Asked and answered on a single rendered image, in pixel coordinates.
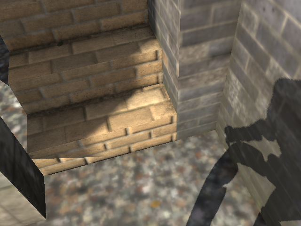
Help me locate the stairs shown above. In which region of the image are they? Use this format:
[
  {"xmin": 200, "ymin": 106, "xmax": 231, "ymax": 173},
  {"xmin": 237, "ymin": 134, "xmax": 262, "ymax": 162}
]
[{"xmin": 0, "ymin": 0, "xmax": 178, "ymax": 176}]

